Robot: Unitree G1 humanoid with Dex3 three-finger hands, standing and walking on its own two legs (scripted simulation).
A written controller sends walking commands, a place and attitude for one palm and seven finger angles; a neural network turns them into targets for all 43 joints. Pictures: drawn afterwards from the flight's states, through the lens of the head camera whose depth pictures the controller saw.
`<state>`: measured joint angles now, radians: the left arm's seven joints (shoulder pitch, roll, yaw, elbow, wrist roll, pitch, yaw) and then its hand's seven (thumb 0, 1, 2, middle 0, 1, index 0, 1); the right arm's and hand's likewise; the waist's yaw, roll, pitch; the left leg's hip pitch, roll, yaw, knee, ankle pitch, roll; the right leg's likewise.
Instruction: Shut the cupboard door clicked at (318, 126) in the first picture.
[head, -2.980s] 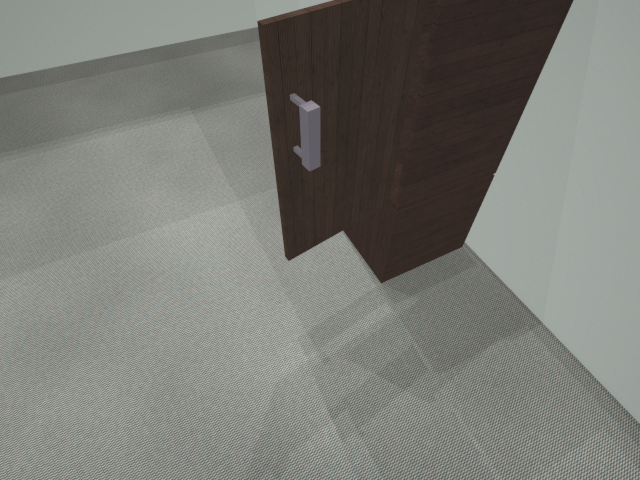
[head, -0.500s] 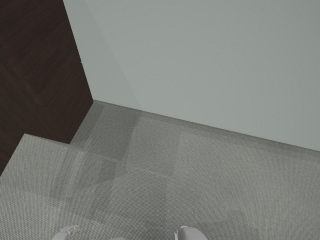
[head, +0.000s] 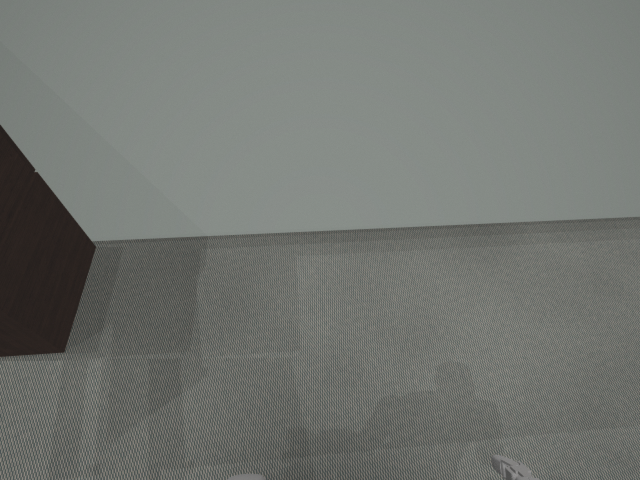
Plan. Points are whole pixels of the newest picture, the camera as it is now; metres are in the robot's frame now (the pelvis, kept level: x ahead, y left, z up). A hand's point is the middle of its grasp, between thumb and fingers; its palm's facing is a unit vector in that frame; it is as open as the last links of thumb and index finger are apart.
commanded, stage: walk around to get in front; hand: left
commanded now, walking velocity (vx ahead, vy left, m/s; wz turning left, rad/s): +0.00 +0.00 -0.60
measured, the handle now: out of the picture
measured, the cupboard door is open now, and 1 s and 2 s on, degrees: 99 99 99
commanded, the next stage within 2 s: none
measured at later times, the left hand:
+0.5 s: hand (214, 461) +0.15 +0.16 -0.16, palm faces -0.28 -0.92 -0.26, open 7.4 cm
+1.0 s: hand (282, 410) +0.23 +0.07 -0.15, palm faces -0.55 -0.79 -0.27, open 7.4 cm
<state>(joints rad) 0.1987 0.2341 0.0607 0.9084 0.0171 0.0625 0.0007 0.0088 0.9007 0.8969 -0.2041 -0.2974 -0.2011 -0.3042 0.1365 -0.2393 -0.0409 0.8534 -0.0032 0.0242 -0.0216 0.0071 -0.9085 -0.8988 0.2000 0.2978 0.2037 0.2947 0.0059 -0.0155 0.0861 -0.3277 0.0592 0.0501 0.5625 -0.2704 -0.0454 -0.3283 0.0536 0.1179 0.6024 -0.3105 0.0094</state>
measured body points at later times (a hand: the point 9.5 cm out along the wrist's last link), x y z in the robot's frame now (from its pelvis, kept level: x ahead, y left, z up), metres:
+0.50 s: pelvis +0.02 -0.02 +0.01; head +0.07 -0.04 +0.45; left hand +0.17 +0.20 -0.14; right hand +0.03 -0.31 -0.13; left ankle +0.05 +0.10 -0.70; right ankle -0.02 -0.15 -0.73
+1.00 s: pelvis +0.02 -0.05 +0.00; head +0.07 -0.09 +0.45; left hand +0.25 +0.11 -0.13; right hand -0.08 -0.31 -0.14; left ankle +0.08 +0.08 -0.67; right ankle -0.05 -0.15 -0.73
